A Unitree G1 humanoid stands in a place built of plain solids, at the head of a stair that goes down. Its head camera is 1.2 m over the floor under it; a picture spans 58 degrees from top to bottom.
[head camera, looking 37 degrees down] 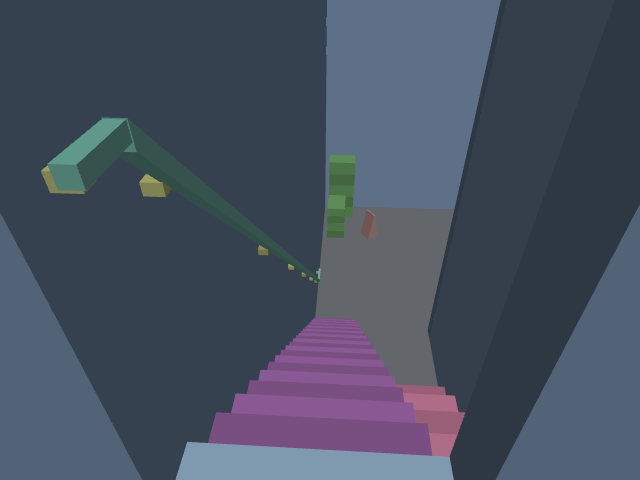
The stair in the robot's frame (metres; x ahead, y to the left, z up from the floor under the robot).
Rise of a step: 0.20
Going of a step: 0.21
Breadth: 0.74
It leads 3 degrees to the right of straight ahead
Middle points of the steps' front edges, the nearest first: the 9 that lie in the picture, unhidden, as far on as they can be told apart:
0.62 0.01 0.00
0.83 0.00 -0.20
1.04 -0.01 -0.40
1.25 -0.03 -0.61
1.46 -0.04 -0.81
1.67 -0.05 -1.02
1.88 -0.06 -1.22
2.09 -0.07 -1.42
2.30 -0.09 -1.63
